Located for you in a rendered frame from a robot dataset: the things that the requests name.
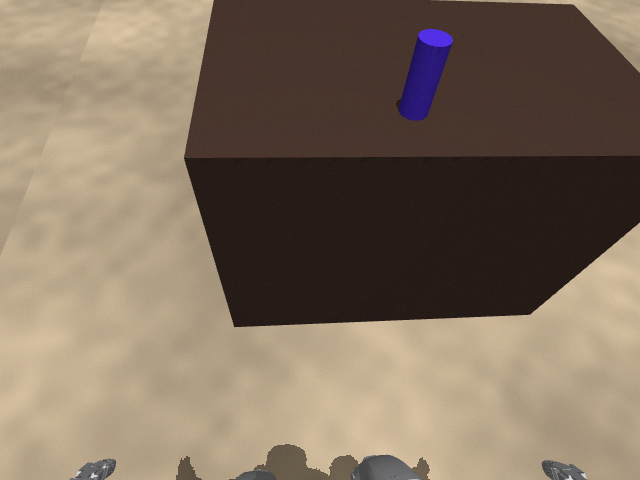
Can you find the can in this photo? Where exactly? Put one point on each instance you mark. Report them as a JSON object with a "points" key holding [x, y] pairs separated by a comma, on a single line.
{"points": [[428, 61]]}

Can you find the left robot hand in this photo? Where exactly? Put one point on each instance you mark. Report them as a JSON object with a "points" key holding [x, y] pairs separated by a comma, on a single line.
{"points": [[97, 471]]}

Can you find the right robot hand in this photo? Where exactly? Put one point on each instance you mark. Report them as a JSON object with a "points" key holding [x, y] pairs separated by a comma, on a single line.
{"points": [[559, 471]]}

